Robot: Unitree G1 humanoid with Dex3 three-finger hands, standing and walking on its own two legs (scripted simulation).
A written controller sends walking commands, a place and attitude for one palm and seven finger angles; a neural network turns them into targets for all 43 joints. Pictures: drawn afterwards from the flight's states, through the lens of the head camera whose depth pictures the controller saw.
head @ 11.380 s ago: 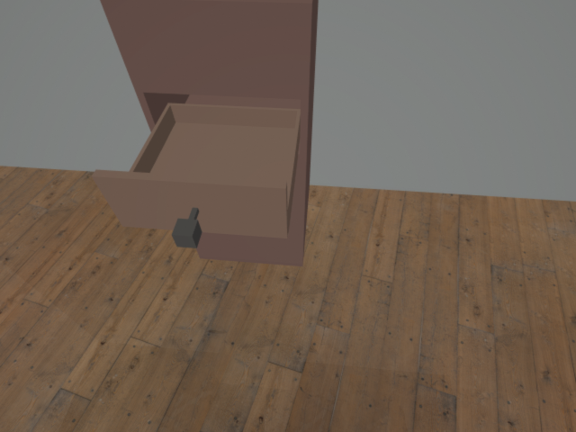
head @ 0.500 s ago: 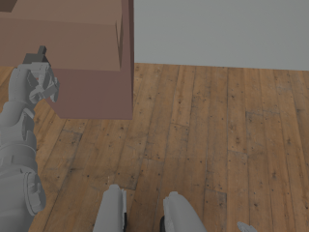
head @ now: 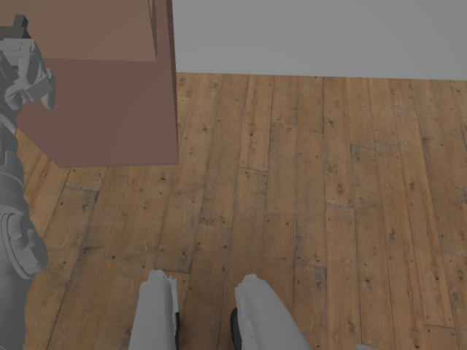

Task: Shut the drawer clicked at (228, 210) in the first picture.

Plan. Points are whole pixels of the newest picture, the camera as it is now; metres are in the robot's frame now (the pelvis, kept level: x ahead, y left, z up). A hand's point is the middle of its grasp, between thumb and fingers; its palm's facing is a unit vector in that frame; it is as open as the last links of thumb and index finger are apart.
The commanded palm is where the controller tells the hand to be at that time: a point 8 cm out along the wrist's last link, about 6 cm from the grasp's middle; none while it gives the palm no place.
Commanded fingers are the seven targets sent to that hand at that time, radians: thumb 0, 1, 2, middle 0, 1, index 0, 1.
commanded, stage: push the drawer shut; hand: left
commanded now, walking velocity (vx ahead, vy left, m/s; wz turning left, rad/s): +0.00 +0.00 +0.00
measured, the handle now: (16, 38) +0.59 +0.30 +0.07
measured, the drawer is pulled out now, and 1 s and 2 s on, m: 0.06 0.00 0.00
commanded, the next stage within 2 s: pull the fist back off the drawer in 0.72 s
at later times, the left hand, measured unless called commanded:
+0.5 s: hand (49, 50) +0.57 +0.26 +0.07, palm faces +0.02 -1.00 -0.04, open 3.5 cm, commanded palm +0.58 +0.27 +0.07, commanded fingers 0.00 0.90 0.90 -1.40 -1.60 -1.40 -1.60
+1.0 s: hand (49, 46) +0.58 +0.26 +0.07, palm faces +0.01 -1.00 -0.05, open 3.6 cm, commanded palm +0.60 +0.26 +0.07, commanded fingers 0.00 0.90 0.90 -1.40 -1.60 -1.40 -1.60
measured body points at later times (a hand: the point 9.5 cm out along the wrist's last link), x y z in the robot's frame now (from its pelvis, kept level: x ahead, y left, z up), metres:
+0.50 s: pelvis +0.00 +0.01 -0.01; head +0.19 +0.06 +0.39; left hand +0.57 +0.31 +0.08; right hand -0.01 -0.26 -0.10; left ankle +0.08 +0.12 -0.59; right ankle +0.02 -0.12 -0.59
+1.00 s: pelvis -0.02 +0.01 -0.02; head +0.19 +0.07 +0.37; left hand +0.57 +0.31 +0.08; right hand -0.03 -0.25 -0.11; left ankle +0.08 +0.12 -0.59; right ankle +0.02 -0.12 -0.59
